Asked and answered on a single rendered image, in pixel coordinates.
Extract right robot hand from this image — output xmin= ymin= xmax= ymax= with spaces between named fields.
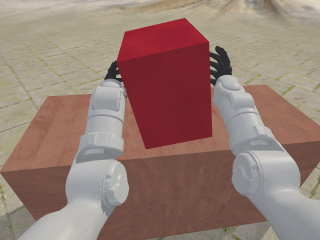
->
xmin=209 ymin=46 xmax=232 ymax=86

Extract left robot hand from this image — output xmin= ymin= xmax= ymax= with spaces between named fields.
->
xmin=104 ymin=60 xmax=127 ymax=98

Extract carton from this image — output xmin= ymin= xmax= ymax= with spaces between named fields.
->
xmin=116 ymin=18 xmax=213 ymax=150

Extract right robot upper arm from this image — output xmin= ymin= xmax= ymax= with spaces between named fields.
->
xmin=231 ymin=150 xmax=320 ymax=240

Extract pedestal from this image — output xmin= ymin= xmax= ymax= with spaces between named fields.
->
xmin=0 ymin=84 xmax=320 ymax=240

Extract left robot upper arm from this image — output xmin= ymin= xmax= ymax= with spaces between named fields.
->
xmin=17 ymin=159 xmax=129 ymax=240

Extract right robot forearm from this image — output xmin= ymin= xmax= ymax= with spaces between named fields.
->
xmin=212 ymin=75 xmax=301 ymax=183

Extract left robot forearm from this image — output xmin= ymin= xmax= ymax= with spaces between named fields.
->
xmin=65 ymin=79 xmax=126 ymax=196

